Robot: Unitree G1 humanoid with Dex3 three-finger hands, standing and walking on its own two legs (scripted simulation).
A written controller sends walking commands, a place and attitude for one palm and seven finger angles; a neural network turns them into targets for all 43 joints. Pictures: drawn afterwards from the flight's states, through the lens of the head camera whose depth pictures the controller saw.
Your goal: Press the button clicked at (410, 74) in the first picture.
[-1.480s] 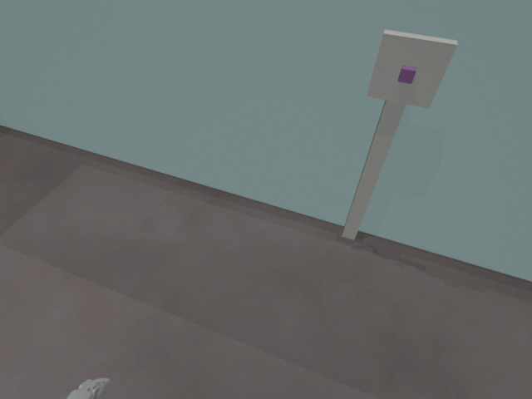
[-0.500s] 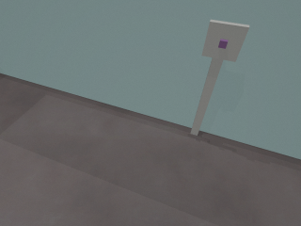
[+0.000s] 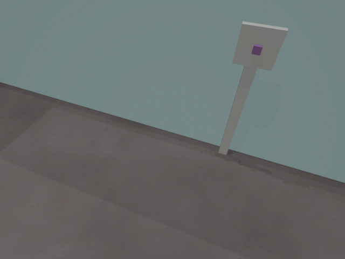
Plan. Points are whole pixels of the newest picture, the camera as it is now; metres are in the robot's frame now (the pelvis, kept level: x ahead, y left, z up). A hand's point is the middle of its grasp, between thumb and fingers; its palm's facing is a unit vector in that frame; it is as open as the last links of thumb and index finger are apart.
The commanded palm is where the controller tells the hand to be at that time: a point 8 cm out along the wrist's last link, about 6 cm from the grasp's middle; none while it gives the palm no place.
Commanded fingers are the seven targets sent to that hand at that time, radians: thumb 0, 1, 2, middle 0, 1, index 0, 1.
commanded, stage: look at it before walking up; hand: left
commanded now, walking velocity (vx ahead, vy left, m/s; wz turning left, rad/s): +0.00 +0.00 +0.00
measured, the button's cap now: (257, 49) +0.93 -0.31 +0.05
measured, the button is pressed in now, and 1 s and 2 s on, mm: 0 0 0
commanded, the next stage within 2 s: walk to a spot facing it in 0.16 s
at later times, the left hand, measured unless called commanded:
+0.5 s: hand out of the picture +0.07 +0.23 -0.17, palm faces -0.09 -0.94 -0.32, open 7.4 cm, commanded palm none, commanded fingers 0.00 0.90 0.90 -0.20 -0.30 -0.20 -0.30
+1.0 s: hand out of the picture +0.06 +0.14 -0.16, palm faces -0.27 -0.93 -0.26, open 7.4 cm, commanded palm none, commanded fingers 0.00 0.90 0.90 -0.20 -0.30 -0.20 -0.30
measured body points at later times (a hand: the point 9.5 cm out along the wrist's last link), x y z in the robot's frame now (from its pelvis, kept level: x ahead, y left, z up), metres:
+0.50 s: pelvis -0.01 +0.00 -0.01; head +0.01 -0.01 +0.44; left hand +0.07 +0.28 -0.15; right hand +0.06 -0.29 -0.15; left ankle -0.01 +0.12 -0.75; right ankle +0.00 -0.12 -0.75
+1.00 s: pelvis -0.03 -0.04 +0.00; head +0.01 -0.07 +0.44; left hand +0.08 +0.19 -0.14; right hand -0.03 -0.33 -0.15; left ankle +0.00 +0.13 -0.67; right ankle -0.02 -0.11 -0.75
